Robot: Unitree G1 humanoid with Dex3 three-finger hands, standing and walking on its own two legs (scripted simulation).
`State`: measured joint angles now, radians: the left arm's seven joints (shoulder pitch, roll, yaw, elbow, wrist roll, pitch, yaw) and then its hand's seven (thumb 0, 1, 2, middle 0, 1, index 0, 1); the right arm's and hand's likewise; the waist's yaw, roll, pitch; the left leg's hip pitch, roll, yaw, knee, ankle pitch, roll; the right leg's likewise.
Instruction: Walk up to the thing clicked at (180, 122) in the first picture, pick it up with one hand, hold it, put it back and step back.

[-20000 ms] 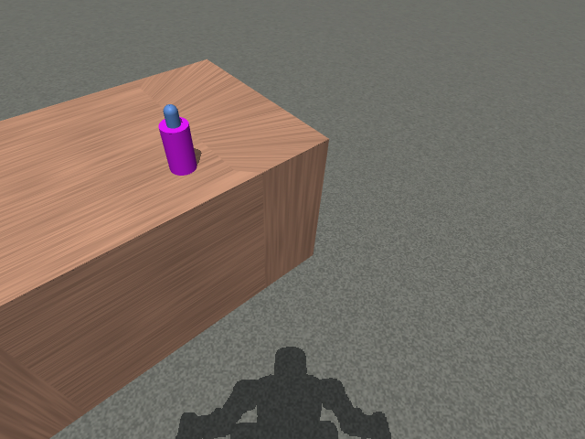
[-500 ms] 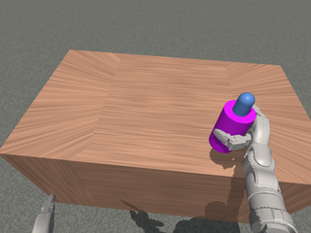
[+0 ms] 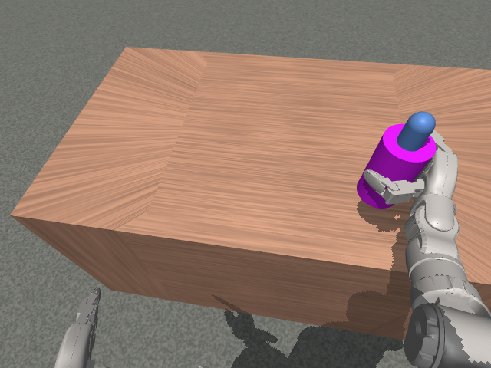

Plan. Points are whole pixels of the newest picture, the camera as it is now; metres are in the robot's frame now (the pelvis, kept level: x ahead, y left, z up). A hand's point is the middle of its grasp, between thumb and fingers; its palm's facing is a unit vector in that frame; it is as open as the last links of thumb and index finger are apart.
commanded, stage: crouch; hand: right
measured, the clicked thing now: (397, 159) +0.46 -0.21 +0.08
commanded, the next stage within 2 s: lower in 0.44 s
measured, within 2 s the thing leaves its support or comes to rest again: rests again in 1.56 s
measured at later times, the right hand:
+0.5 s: hand (397, 162) +0.48 -0.23 +0.04, palm faces +0.27 +0.96 +0.01, open 10.5 cm
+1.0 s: hand (387, 177) +0.49 -0.23 -0.01, palm faces +0.27 +0.96 +0.01, open 10.5 cm
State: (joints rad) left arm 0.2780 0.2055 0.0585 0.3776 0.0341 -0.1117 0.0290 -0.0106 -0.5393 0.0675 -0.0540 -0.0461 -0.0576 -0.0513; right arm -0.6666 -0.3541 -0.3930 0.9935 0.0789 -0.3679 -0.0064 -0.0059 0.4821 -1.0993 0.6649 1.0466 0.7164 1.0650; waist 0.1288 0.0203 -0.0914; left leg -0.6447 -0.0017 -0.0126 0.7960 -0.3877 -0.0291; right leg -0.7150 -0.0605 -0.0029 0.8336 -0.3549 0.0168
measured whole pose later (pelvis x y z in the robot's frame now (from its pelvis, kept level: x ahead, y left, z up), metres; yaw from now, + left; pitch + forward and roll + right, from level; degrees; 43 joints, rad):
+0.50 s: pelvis +0.00 +0.00 -0.02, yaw +0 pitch +18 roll +2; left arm 0.32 0.23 0.07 0.23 0.05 -0.05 0.00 -0.01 -0.54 0.07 -0.05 -0.04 -0.05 -0.05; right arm -0.75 -0.43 -0.46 1.06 0.05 -0.39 0.01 -0.01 0.48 -1.10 0.67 1.04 0.72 1.06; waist 0.16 0.01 -0.12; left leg -0.80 -0.01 -0.01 0.93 -0.45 -0.03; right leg -0.88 -0.07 0.01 0.98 -0.42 0.01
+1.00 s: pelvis -0.01 +0.00 -0.05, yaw +1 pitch +22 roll +4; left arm 0.35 0.23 0.05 0.08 0.08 -0.02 -0.02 -0.01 -0.54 0.07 -0.05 -0.04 -0.05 -0.05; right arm -0.78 -0.50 -0.53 1.14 0.01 -0.45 0.02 -0.01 0.49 -1.10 0.67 1.04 0.72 1.06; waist 0.23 0.01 -0.14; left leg -0.98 -0.02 0.01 1.08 -0.49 -0.03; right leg -1.07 -0.08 0.04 1.14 -0.46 0.02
